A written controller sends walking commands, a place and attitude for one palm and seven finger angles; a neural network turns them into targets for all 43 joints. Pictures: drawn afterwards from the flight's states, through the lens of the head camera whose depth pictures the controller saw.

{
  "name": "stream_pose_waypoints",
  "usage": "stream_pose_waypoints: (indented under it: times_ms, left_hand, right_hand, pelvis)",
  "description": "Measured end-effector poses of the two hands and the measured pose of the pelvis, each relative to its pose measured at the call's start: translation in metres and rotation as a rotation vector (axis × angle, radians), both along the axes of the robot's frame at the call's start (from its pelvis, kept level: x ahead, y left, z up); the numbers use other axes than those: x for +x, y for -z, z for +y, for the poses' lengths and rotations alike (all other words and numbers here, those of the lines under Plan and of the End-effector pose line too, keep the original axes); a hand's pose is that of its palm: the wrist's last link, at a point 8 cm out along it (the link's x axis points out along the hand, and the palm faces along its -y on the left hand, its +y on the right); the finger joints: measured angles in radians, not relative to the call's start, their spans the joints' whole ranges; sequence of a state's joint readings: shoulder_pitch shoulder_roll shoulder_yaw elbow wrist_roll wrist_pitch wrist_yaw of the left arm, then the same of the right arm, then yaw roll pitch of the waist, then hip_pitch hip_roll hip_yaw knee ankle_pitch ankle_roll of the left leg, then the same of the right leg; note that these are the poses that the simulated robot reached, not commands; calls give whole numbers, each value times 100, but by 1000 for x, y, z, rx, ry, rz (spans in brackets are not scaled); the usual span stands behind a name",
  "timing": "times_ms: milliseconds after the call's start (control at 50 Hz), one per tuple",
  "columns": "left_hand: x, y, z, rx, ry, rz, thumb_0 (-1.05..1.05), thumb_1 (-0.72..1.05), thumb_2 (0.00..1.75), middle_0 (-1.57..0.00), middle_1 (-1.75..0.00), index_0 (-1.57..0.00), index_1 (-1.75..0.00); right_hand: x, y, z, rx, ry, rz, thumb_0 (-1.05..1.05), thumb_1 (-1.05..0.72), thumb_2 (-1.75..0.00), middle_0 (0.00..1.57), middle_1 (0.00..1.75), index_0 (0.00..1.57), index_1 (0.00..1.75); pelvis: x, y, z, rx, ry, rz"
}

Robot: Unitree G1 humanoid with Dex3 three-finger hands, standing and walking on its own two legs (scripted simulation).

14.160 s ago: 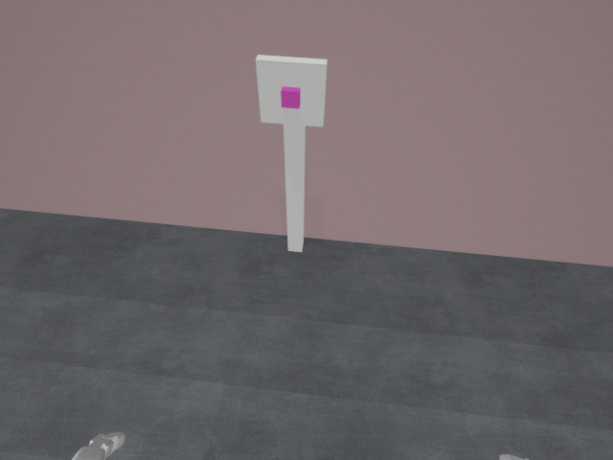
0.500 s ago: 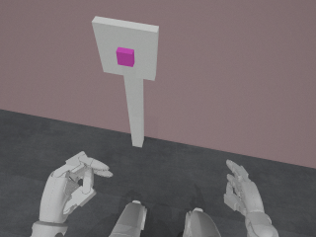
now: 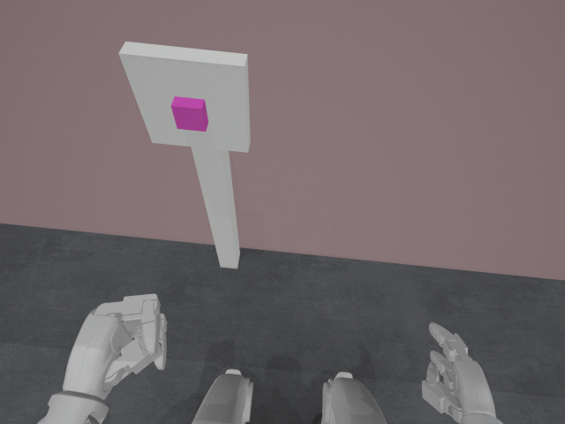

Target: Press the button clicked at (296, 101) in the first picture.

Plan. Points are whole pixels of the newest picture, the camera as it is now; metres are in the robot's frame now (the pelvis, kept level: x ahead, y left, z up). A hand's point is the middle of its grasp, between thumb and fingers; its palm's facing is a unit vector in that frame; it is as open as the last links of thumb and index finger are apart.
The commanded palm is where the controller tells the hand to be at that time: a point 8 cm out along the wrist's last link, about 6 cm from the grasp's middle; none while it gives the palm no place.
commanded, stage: raise the hand and make a fist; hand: left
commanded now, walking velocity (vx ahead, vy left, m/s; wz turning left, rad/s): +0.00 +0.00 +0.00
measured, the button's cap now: (191, 112) +0.56 +0.19 +0.07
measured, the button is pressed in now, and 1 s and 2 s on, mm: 0 0 0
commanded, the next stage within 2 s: aim a knuckle at the button in 0.88 s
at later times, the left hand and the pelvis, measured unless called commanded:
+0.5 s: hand (136, 312) +0.24 +0.19 +0.06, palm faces +0.03 -1.00 -0.07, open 3.1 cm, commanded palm +0.21 +0.24 +0.06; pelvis +0.02 -0.02 +0.01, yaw +1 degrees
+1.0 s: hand (132, 328) +0.22 +0.19 +0.05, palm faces -0.02 -1.00 -0.05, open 3.1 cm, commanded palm +0.21 +0.25 +0.06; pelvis +0.01 -0.01 +0.01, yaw +0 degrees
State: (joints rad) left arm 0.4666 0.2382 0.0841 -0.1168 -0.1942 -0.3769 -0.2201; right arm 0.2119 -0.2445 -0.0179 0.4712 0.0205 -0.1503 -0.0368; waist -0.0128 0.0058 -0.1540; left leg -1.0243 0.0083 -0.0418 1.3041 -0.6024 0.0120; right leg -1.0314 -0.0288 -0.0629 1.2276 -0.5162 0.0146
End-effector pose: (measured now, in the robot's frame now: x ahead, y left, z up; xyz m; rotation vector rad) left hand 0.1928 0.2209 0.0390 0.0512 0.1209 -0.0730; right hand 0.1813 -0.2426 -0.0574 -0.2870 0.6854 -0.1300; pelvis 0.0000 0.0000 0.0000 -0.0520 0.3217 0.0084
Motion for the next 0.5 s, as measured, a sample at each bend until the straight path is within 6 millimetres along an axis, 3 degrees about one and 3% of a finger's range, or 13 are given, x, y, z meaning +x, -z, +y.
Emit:
stream_pose_waypoints:
  times_ms: [160,240,320,500]
  left_hand:
    - [2,-26,20,23,-142,-79,1,90,90,-130,-150,-129,-150]
    - [9,-17,14,26,-90,-56,1,90,90,-130,-150,-130,-150]
    - [16,-7,8,9,-28,3,1,90,90,-130,-150,-130,-150]
    - [26,-24,23,25,-100,-73,1,90,90,-130,-150,-130,-150]
  right_hand:
    - [25,-10,7,37,-39,-38,2,-91,-90,20,30,20,30]
    - [30,-3,7,49,-64,-26,1,-91,-90,20,30,20,30]
    - [27,2,2,54,-48,-10,1,-90,-90,20,30,21,30]
    - [10,7,-12,44,-3,46,2,-91,-90,20,30,21,30]
  pelvis:
    - [11,-9,-11,0,-11,-1]
    - [13,-6,-15,0,-16,7]
    - [14,-6,-19,5,-10,8]
    - [17,-9,-23,8,-9,4]
